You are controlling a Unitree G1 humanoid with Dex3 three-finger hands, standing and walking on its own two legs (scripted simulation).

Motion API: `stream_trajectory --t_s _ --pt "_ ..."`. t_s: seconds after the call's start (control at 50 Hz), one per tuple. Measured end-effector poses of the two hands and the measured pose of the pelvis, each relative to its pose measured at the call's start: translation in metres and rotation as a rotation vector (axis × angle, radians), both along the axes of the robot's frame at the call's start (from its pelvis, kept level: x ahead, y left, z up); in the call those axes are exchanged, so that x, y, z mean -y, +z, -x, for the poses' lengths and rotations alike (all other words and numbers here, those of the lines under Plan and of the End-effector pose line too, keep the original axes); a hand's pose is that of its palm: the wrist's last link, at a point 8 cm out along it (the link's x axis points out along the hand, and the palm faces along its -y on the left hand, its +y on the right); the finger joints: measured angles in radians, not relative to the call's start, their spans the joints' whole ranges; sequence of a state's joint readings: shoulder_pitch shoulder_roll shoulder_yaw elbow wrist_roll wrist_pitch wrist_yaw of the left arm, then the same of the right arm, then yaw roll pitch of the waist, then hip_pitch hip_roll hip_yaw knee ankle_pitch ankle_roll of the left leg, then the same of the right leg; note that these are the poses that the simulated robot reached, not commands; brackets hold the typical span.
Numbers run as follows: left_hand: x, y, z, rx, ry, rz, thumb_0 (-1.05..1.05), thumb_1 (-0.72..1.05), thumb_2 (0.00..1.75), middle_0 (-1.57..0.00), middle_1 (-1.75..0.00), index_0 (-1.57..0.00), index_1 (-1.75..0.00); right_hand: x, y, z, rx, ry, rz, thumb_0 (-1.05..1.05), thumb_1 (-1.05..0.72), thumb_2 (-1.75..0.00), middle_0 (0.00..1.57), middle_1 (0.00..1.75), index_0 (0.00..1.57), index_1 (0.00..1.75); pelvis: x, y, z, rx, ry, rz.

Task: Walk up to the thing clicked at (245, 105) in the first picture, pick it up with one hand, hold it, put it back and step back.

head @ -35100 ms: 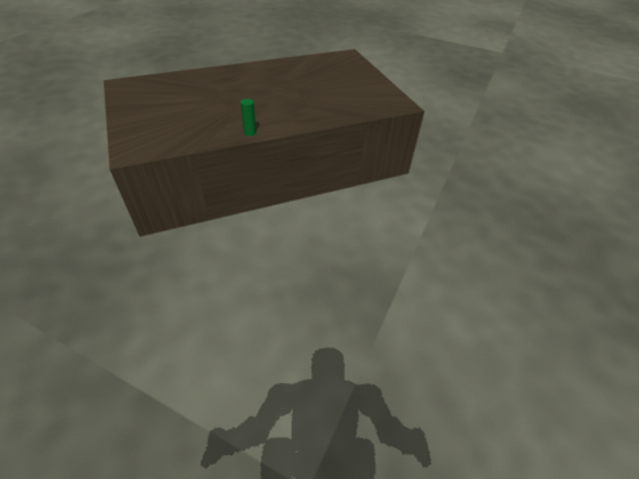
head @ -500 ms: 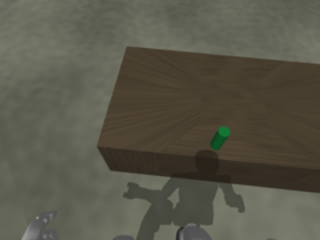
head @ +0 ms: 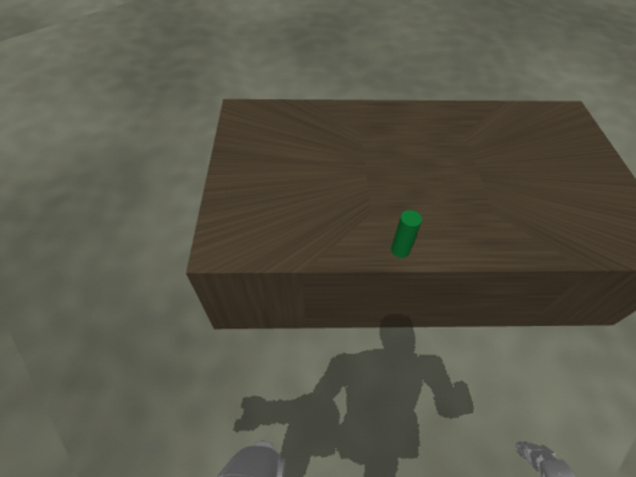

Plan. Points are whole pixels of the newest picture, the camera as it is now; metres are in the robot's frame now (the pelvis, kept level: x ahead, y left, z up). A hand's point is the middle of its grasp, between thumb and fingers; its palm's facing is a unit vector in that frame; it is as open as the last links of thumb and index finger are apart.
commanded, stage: step back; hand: right
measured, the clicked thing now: (405, 235) +0.70 -0.22 -0.33
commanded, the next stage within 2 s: none
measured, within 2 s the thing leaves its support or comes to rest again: neither
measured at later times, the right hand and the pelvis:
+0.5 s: hand out of the picture -0.05 -0.26 -0.12, palm faces -0.04 +0.89 -0.45, open 7.4 cm; pelvis -0.15 +0.01 +0.00, yaw -1 degrees
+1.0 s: hand out of the picture -0.23 -0.27 -0.14, palm faces -0.11 +0.90 -0.42, open 7.4 cm; pelvis -0.32 -0.01 +0.00, yaw +2 degrees
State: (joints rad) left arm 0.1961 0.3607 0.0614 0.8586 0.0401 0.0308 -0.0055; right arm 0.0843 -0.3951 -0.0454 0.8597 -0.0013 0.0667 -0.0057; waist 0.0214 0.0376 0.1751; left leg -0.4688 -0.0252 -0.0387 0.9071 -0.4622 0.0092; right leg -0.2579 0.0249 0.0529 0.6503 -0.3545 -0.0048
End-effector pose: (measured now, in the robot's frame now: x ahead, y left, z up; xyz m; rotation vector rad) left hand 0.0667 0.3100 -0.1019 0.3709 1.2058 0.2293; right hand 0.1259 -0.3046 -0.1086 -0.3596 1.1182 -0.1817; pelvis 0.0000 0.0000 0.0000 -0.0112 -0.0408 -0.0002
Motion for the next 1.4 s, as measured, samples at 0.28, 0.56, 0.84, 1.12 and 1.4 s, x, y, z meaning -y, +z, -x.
stream_trajectory --t_s 0.28,0.56,0.84,1.12,1.4 --pt "-0.027 -0.005 0.027 0.143 -0.008 0.007 0.00 0.90 0.90 -0.21 -0.30 -0.20 -0.30 -0.016 0.005 0.129 -0.119 0.011 0.060 0.01 -0.90 -0.90 0.21 0.30 0.20 0.30 -0.023 -0.003 0.084 0.008 0.047 -0.017" --pt "-0.011 -0.011 0.140 0.019 -0.053 0.014 0.00 0.90 0.90 -0.21 -0.30 -0.20 -0.30 0.010 0.020 0.196 0.020 -0.003 0.083 0.01 -0.90 -0.90 0.21 0.30 0.20 0.30 -0.004 -0.002 0.177 -0.016 -0.046 0.008" --pt "0.001 0.001 0.243 0.058 -0.007 -0.015 0.01 0.90 0.90 -0.21 -0.30 -0.21 -0.30 0.020 0.003 0.307 -0.071 0.009 0.063 0.01 -0.90 -0.90 0.21 0.30 0.20 0.30 0.005 -0.003 0.264 -0.018 0.029 -0.025" --pt "0.016 -0.008 0.331 0.053 -0.012 0.029 0.00 0.90 0.90 -0.21 -0.30 -0.20 -0.30 0.029 0.022 0.382 0.015 0.030 0.081 0.01 -0.90 -0.90 0.21 0.30 0.21 0.30 0.024 0.000 0.361 -0.013 -0.008 0.000" --pt "0.046 0.006 0.465 -0.051 0.091 -0.005 0.01 0.90 0.90 -0.21 -0.30 -0.21 -0.30 0.075 0.003 0.466 -0.098 0.000 0.047 0.01 -0.90 -0.90 0.21 0.30 0.20 0.30 0.052 0.004 0.405 -0.005 0.015 -0.021"
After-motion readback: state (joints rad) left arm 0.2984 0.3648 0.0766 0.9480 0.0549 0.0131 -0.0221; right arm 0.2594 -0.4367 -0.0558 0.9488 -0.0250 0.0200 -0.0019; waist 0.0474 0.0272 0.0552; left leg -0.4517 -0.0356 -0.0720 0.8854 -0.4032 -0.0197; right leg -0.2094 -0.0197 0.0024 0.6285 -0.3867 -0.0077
